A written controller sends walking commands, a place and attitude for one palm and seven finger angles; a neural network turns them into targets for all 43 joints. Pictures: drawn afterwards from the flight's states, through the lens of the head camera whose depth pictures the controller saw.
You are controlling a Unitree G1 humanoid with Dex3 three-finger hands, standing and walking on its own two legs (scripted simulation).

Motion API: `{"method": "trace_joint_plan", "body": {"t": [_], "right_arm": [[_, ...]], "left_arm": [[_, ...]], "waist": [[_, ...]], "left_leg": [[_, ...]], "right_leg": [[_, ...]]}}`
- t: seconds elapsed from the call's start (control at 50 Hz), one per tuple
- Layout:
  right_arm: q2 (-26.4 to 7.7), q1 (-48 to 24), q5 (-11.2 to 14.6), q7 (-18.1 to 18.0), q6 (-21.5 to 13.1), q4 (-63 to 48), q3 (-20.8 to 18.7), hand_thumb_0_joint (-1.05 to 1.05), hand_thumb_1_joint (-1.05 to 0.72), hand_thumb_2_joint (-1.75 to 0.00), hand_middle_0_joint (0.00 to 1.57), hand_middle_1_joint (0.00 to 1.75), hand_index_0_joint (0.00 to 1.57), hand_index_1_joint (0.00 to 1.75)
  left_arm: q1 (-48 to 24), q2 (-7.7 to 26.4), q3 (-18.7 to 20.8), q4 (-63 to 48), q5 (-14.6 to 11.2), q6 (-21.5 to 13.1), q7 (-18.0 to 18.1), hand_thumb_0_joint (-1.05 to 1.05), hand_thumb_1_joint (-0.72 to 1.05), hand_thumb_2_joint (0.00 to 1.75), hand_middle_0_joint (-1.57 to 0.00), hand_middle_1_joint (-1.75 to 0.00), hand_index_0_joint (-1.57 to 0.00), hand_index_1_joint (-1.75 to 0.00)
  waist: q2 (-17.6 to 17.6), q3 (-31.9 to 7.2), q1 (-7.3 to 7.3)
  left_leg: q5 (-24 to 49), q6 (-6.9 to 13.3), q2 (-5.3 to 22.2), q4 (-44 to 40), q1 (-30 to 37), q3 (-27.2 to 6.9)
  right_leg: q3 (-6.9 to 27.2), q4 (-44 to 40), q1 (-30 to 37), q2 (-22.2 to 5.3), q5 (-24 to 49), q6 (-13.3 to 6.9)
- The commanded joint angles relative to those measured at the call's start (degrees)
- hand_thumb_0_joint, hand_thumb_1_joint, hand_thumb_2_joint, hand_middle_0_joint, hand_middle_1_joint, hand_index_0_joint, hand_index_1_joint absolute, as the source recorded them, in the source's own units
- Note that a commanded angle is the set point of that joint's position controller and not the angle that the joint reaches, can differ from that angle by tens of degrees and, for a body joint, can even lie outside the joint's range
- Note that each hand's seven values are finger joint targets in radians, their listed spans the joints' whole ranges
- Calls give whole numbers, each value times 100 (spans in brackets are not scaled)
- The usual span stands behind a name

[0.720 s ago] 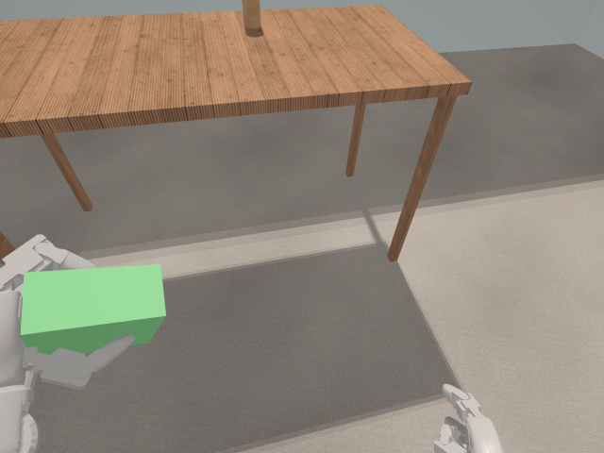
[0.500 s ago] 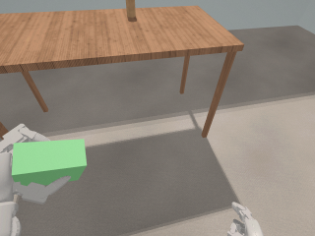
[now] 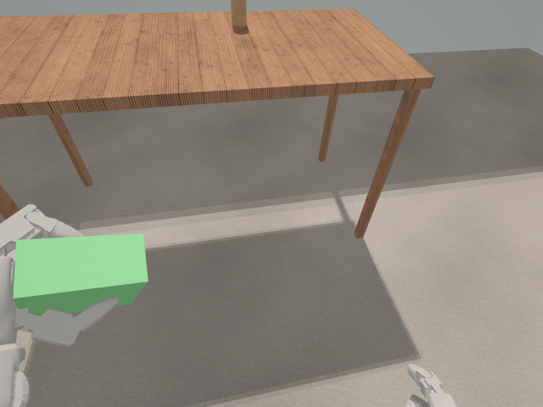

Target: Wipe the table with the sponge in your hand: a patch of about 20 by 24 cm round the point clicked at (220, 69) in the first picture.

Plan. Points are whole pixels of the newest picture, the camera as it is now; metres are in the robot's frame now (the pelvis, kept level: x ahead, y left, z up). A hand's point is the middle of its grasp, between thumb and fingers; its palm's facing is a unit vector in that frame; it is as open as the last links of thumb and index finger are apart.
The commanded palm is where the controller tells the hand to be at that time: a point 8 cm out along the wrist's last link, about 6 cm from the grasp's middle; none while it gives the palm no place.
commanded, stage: walk to a spot facing it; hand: left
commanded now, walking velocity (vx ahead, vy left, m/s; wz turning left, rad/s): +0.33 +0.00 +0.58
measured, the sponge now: (100, 275) +0.23 +0.20 +0.15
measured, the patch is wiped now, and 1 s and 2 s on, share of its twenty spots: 0.00 0.00 0.00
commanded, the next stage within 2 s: turn to face it in 0.80 s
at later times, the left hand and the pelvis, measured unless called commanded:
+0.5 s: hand (56, 260) +0.24 +0.25 +0.17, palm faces +0.55 -0.70 -0.45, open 9.7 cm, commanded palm +0.17 +0.28 +0.19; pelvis +0.08 -0.03 +0.00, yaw +14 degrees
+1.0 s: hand (33, 218) +0.27 +0.28 +0.20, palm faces +0.71 -0.52 -0.47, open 9.7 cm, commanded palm +0.21 +0.30 +0.19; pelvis +0.20 -0.03 +0.00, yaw +28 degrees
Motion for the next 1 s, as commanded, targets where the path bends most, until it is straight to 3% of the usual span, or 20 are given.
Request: {"method": "trace_joint_plan", "body": {"t": [0.0,0.06,0.1,0.12,0.2,0.34,0.36,0.38,0.4,0.42,0.52,0.64,0.68,0.7,0.72,0.74,0.76,0.8,0.88,0.98], "right_arm": [[-522,-634,-20,-36,-279,-801,-234,0,-90,-90,20,30,20,30],[-564,-606,11,-66,-319,-795,-223,0,-90,-90,20,30,20,30],[-675,-554,-6,-68,-406,-705,-265,0,-90,-90,20,30,20,30],[-614,-451,-43,-50,-482,-659,-294,0,-90,-90,20,30,20,30],[-629,-447,-67,88,-594,-520,-360,0,-90,-90,20,30,20,30],[-544,-697,-45,78,-383,-557,-304,0,-90,-90,20,30,20,30],[-473,-700,-6,63,-321,-573,-292,0,-90,-90,20,30,20,30],[-327,-709,5,59,-261,-649,-267,0,-90,-90,20,30,20,30],[-389,-864,4,20,-256,-700,-274,0,-90,-90,20,30,20,30],[-531,-973,-44,16,-308,-670,-352,0,-90,-90,20,30,20,30],[-430,-1051,-44,11,-141,-719,-284,0,-90,-90,20,30,20,30],[-286,-898,-26,21,-165,-1165,-343,0,-90,-90,20,30,20,30],[-284,-655,18,-10,-152,-1229,-384,0,-90,-90,20,30,20,30],[-370,-592,45,-37,-145,-1240,-433,0,-90,-90,20,30,20,30],[-531,-705,31,-11,-131,-1232,-484,0,-90,-90,20,30,20,30],[-608,-671,101,100,-215,-1241,-471,0,-90,-90,20,30,20,30],[-688,-669,140,160,-309,-1118,-536,0,-90,-90,20,30,20,30],[-675,-764,185,152,-222,-965,-601,0,-90,-90,20,30,20,30],[-536,-823,168,218,-356,-961,-480,0,-90,-90,20,30,20,30],[-558,-685,121,79,-482,-784,-369,0,-90,-90,20,30,20,30]], "left_arm": [[-316,989,840,-1166,-61,-387,157,0,10,130,-120,-160,-120,-160],[-593,970,797,-1368,-56,-456,119,0,10,130,-120,-160,-120,-160],[-793,912,773,-1471,7,-586,92,0,10,130,-120,-160,-120,-160],[-824,943,759,-1421,93,-635,70,0,10,130,-120,-160,-120,-160],[-411,829,662,-1709,39,-625,-11,0,10,130,-120,-160,-120,-160],[-84,848,783,-1161,-106,-462,-109,0,10,130,-120,-160,-120,-160],[-75,857,773,-1026,-70,-422,-119,0,10,130,-120,-160,-120,-160],[-280,1014,771,-993,-29,-385,-101,0,10,130,-120,-160,-120,-160],[-573,1279,995,-872,-131,-367,-52,0,10,130,-120,-160,-120,-160],[-669,1216,966,-889,-129,-397,-4,0,10,130,-120,-160,-120,-160],[-455,1146,891,-1223,-10,-607,-56,0,10,130,-120,-160,-120,-160],[-220,1120,989,-1919,-53,-473,237,0,10,130,-120,-160,-120,-160],[-188,1070,908,-1976,-109,-419,306,0,10,130,-120,-160,-120,-160],[-265,1157,980,-2033,-120,-496,326,0,10,130,-120,-160,-120,-160],[-265,1128,1020,-2162,-174,-589,325,0,10,130,-120,-160,-120,-160],[-637,1238,1051,-2409,-173,-660,312,0,10,130,-120,-160,-120,-160],[-636,1323,1087,-1740,-100,-646,136,0,10,130,-120,-160,-120,-160],[-323,1537,1398,-1962,-79,-581,59,0,10,130,-120,-160,-120,-160],[430,1111,1278,-2456,-266,-602,-22,0,10,130,-120,-160,-120,-160],[-286,763,805,-1538,-172,-565,-40,0,10,130,-120,-160,-120,-160]], "waist": [[-280,-214,96],[406,72,13],[1891,159,-50],[1652,156,-73],[1490,-428,57],[1205,-466,217],[769,-482,239],[-616,-502,242],[-1480,-230,258],[-1166,-181,214],[-663,169,218],[-953,-568,402],[-692,-1162,75],[-196,-1403,-90],[1192,-1586,-16],[1644,-1498,46],[833,-924,-7],[1216,-976,67],[1710,-766,242],[1170,-565,232]], "left_leg": [[-1218,145,180,-94,-848,-18],[-1486,319,415,-778,-410,-523],[-1858,1032,1641,-2051,-28,-3150],[-1537,1286,1901,-2156,313,-3820],[729,1189,1428,-1511,1223,-2681],[346,714,914,-1063,-199,-1488],[-125,457,632,-497,-851,-966],[-918,167,182,909,-2146,-337],[-1391,-98,-84,2632,-2667,151],[-1015,-165,192,3379,-2613,-157],[-422,-343,615,3046,-2169,350],[-187,-189,38,240,-427,1663],[602,-134,-365,-689,1063,1950],[954,113,21,-858,2261,1350],[2437,940,1498,-971,3050,-859],[4086,1688,2615,-1234,3191,-2963],[3532,1694,2669,-1335,2767,-3183],[2126,1741,2394,-1333,2099,-2584],[1187,984,1465,-1594,448,-751],[376,515,1360,-1072,-73,219]], "right_leg": [[1190,-849,360,-1232,-2416,-494],[525,81,-318,-812,-2293,-237],[-31,2016,-1117,135,-2121,173],[412,2475,-1523,21,-2118,135],[218,2055,-1378,54,-1660,235],[-302,-438,970,231,-948,183],[54,-1136,1696,-148,-771,1],[1672,-1732,2547,-1418,-1527,-493],[3203,-2190,2180,-2599,-1560,-957],[3038,-2120,1750,-2636,-1300,-991],[384,-1485,1448,-1937,2254,-671],[-529,-421,1670,-1775,4253,-518],[-970,1098,1207,-1539,4232,-160],[-985,2350,258,-1398,3275,85],[-810,3904,-1027,-600,-441,374],[-160,4729,-2008,-151,-2491,384],[365,4872,-2545,-341,-2293,344],[605,4760,-2609,-624,-1814,423],[-93,2551,-1032,-460,-846,467],[-677,708,396,27,-384,468]]}}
